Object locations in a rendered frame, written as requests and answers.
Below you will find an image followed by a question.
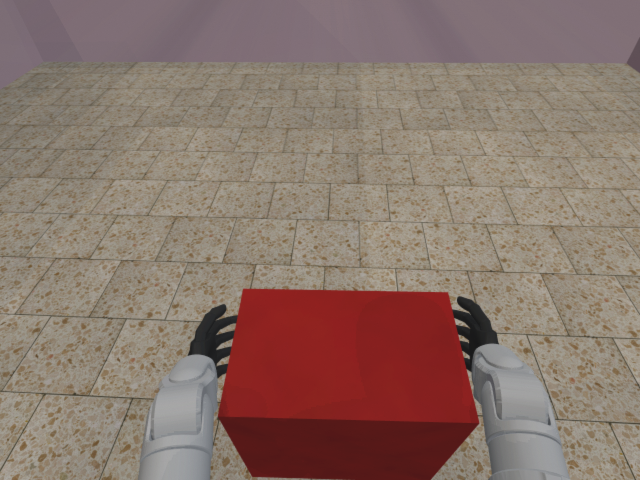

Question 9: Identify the carton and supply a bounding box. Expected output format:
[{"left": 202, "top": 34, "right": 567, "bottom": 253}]
[{"left": 218, "top": 289, "right": 479, "bottom": 480}]

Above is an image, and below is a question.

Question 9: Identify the left robot forearm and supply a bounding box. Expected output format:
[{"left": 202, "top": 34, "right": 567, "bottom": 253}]
[{"left": 138, "top": 354, "right": 218, "bottom": 480}]

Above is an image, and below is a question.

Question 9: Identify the robot right hand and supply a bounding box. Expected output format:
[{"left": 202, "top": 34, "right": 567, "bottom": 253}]
[{"left": 452, "top": 296, "right": 499, "bottom": 372}]

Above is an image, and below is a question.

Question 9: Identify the right robot forearm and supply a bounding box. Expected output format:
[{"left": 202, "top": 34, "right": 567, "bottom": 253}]
[{"left": 471, "top": 344, "right": 571, "bottom": 480}]

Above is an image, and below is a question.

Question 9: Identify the robot left hand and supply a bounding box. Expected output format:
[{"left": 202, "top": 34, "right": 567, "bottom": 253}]
[{"left": 188, "top": 304, "right": 238, "bottom": 379}]

